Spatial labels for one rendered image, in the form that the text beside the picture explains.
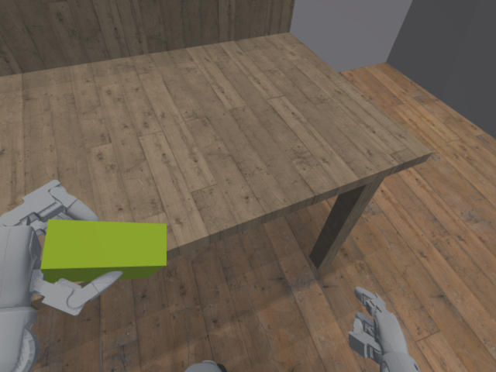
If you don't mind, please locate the left robot hand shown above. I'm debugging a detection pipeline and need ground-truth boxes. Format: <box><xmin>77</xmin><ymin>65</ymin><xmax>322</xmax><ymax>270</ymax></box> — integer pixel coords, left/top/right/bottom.
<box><xmin>0</xmin><ymin>180</ymin><xmax>123</xmax><ymax>317</ymax></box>

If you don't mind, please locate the sponge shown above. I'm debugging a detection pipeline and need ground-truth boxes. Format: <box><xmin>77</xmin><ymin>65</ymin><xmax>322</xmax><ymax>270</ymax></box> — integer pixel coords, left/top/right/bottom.
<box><xmin>40</xmin><ymin>219</ymin><xmax>167</xmax><ymax>283</ymax></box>

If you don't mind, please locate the table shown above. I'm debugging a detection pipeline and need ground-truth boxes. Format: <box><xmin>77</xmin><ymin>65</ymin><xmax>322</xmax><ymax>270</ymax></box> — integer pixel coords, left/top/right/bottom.
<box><xmin>0</xmin><ymin>0</ymin><xmax>432</xmax><ymax>311</ymax></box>

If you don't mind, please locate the robot left forearm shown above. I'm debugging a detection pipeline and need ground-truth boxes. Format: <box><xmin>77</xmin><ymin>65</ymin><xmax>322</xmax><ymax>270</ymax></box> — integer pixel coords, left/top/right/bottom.
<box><xmin>0</xmin><ymin>307</ymin><xmax>40</xmax><ymax>372</ymax></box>

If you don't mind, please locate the robot right forearm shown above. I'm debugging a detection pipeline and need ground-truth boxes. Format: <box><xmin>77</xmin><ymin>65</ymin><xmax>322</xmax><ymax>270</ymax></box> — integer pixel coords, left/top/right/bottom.
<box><xmin>380</xmin><ymin>352</ymin><xmax>420</xmax><ymax>372</ymax></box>

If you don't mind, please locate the right robot hand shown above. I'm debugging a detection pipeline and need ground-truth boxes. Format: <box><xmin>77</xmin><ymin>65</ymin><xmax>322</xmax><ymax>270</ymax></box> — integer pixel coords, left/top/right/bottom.
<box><xmin>349</xmin><ymin>287</ymin><xmax>409</xmax><ymax>364</ymax></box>

